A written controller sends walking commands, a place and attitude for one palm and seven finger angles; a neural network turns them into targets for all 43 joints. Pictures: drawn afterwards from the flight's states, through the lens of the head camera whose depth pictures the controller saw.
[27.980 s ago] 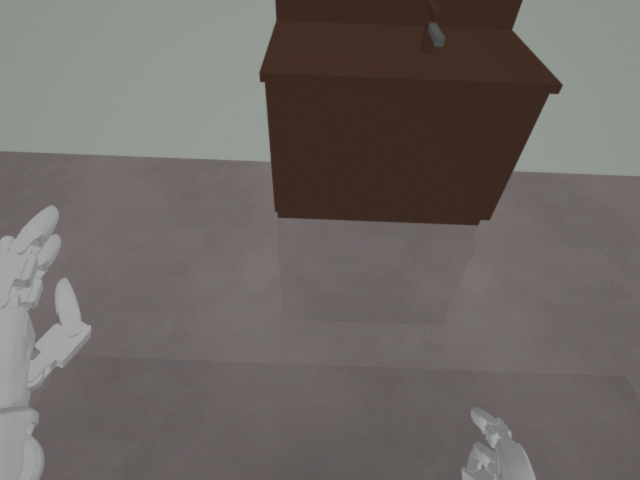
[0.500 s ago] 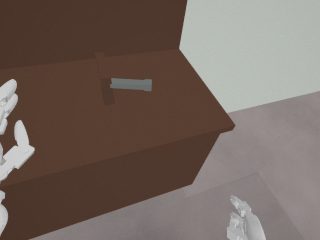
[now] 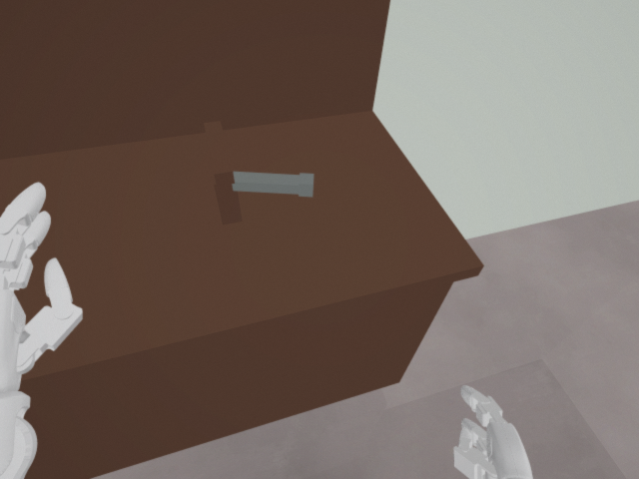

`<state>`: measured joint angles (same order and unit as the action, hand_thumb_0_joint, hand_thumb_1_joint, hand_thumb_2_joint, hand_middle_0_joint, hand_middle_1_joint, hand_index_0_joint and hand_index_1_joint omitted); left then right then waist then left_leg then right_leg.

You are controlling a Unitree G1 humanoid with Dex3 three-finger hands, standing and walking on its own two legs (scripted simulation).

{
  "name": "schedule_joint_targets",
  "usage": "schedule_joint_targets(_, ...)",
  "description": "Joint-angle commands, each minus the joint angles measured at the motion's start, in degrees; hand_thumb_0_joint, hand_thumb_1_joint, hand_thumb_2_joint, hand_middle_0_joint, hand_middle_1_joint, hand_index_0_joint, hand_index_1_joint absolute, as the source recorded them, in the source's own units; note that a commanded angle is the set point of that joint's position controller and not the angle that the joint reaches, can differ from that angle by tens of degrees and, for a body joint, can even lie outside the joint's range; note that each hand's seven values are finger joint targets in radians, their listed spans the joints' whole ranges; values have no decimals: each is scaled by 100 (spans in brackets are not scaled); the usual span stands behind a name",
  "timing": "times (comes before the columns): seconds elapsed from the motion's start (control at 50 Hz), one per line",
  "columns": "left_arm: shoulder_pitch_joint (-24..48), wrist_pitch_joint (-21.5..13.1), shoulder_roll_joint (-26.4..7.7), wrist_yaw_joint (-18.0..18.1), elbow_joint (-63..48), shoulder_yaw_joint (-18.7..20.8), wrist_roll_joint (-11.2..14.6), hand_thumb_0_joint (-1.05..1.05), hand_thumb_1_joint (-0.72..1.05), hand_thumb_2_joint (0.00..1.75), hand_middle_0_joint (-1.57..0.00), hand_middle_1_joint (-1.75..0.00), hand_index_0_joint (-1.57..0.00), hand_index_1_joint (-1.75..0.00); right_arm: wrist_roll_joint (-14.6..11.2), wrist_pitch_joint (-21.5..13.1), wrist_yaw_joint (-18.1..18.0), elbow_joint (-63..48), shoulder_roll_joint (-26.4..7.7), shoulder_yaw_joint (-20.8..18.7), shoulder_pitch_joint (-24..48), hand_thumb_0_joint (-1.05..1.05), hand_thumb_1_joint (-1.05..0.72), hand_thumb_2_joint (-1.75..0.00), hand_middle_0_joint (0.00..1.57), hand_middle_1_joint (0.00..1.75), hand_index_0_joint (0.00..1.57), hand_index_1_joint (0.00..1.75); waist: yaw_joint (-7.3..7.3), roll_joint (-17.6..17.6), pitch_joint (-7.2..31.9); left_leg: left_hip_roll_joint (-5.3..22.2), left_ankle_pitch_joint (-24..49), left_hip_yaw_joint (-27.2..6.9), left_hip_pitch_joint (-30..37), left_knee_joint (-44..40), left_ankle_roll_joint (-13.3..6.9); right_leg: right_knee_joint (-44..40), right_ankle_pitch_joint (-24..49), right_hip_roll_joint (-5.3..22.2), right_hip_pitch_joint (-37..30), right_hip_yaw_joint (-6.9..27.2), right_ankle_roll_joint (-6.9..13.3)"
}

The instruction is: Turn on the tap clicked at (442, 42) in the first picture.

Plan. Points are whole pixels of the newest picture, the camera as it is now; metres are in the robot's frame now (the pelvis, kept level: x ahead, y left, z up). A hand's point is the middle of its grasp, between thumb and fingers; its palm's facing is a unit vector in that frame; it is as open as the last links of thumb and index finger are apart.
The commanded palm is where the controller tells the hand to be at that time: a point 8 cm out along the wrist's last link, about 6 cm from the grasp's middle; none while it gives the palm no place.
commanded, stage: look again from close up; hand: left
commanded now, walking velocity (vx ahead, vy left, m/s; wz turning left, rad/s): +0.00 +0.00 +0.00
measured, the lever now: (306, 185) +0.55 +0.07 +0.04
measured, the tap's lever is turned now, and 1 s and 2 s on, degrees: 71 71 71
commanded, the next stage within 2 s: shuffle to correct the standing spot in 0.02 s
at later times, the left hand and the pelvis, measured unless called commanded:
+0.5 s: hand (132, 291) +0.25 +0.21 +0.16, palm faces +0.38 -0.85 -0.38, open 7.4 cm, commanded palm +0.19 +0.24 +0.18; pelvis +0.03 -0.04 -0.01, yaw +0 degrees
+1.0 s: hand (174, 275) +0.27 +0.18 +0.16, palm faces +0.40 -0.83 -0.38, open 7.4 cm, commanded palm +0.22 +0.20 +0.18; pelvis +0.05 -0.07 -0.02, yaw -1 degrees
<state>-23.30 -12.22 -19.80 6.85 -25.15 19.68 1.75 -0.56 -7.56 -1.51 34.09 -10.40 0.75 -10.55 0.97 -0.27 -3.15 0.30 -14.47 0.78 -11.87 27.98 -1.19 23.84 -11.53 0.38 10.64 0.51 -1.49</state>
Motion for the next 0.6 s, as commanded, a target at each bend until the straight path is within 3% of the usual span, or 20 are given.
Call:
schedule_joint_targets(0.0,171,-272,-927,97,-1136,671,75,0,90,90,-20,-30,-20,-30,-71,-209,-62,-875,-723,-321,420,0,-90,-90,20,30,20,30,-13,196,781,422,901,-350,132,-485,-51,-264,1057,327,-339,314,273)
schedule_joint_targets(0.02,214,-261,-816,88,-1101,555,83,0,90,90,-20,-30,-20,-30,-48,-182,-56,-861,-747,-307,377,0,-90,-90,20,30,20,30,-30,184,752,411,887,-350,84,-505,-47,-256,1025,306,-332,286,265)
schedule_joint_targets(0.1,295,-243,-1028,132,-1342,702,80,0,90,90,-20,-30,-20,-30,-69,-167,-93,-923,-748,-324,475,0,-90,-90,20,30,20,30,-2,321,843,449,1106,-356,241,-501,-53,-222,1162,327,-372,279,258)
schedule_joint_targets(0.12,318,-246,-906,112,-1338,590,89,0,90,90,-20,-30,-20,-30,-41,-140,-86,-888,-758,-318,415,0,-90,-90,20,30,20,30,-24,323,889,452,1072,-370,222,-531,-51,-173,1063,269,-396,198,248)
schedule_joint_targets(0.16,388,-216,-926,105,-1368,578,98,0,90,90,-20,-30,-20,-30,-40,-103,-82,-901,-775,-345,402,0,-90,-90,20,30,20,30,-35,340,883,522,783,-438,214,-639,-75,-46,681,143,-305,89,248)
schedule_joint_targets(0.2,365,-178,-1071,120,-1444,718,111,0,90,90,-20,-30,-20,-30,-66,-82,-100,-922,-746,-355,445,0,-90,-90,20,30,20,30,-38,623,846,665,424,-560,214,-730,-143,53,329,80,-178,-13,256)
schedule_joint_targets(0.22,374,-156,-951,110,-1427,595,115,0,90,90,-20,-30,-20,-30,-53,-55,-90,-924,-749,-337,407,0,-90,-90,20,30,20,30,-56,627,755,697,191,-624,104,-769,-173,103,163,9,-100,-92,259)
schedule_joint_targets(0.3,439,-95,-1031,118,-1510,632,123,0,90,90,-20,-30,-20,-30,-86,-49,-77,-936,-739,-344,387,0,-90,-90,20,30,20,30,-77,808,666,821,176,-738,98,-696,-214,135,82,-58,26,-172,301)
schedule_joint_targets(0.36,329,-71,-973,105,-1464,587,132,0,90,90,-20,-30,-20,-30,-67,-32,-39,-928,-754,-362,282,0,-90,-90,20,30,20,30,-81,614,824,794,870,-581,181,-271,-205,106,432,-52,-76,-141,369)
schedule_joint_targets(0.4,153,-19,-1111,88,-1417,723,166,0,90,90,-20,-30,-20,-30,-87,-31,-43,-954,-746,-384,297,0,-90,-90,20,30,20,30,-91,434,877,779,1197,-487,246,16,-167,86,752,60,-114,0,441)
schedule_joint_targets(0.42,191,-15,-1005,69,-1385,622,190,0,90,90,-20,-30,-20,-30,-65,11,-34,-942,-765,-371,267,0,-90,-90,20,30,20,30,-115,382,839,705,1033,-408,62,141,-144,130,729,104,-127,124,519)
schedule_joint_targets(0.48,153,23,-1152,71,-1410,780,253,0,90,90,-20,-30,-20,-30,-85,60,-45,-982,-718,-413,247,0,-90,-90,20,30,20,30,-122,-117,873,474,656,-172,-130,749,-80,35,753,443,-114,720,783)
schedule_joint_targets(0.52,173,23,-1165,94,-1561,777,302,0,90,90,-20,-30,-20,-30,-90,90,-39,-956,-699,-357,251,0,-90,-90,20,30,20,30,-170,-263,883,316,669,-24,-269,1008,-22,68,1057,671,-179,860,985)
schedule_joint_targets(0.56,122,2,-1204,103,-1670,834,318,0,90,90,-20,-30,-20,-30,-74,117,-46,-963,-694,-345,288,0,-90,-90,20,30,20,30,-169,-140,886,340,946,-60,24,745,-41,270,1250,608,-20,728,935)
schedule_joint_targets(0.58,106,-8,-1297,103,-1761,936,322,0,90,90,-20,-30,-20,-30,-72,124,-63,-989,-719,-369,326,0,-90,-90,20,30,20,30,-158,141,876,485,1285,-208,310,457,-95,495,1299,439,126,514,805)
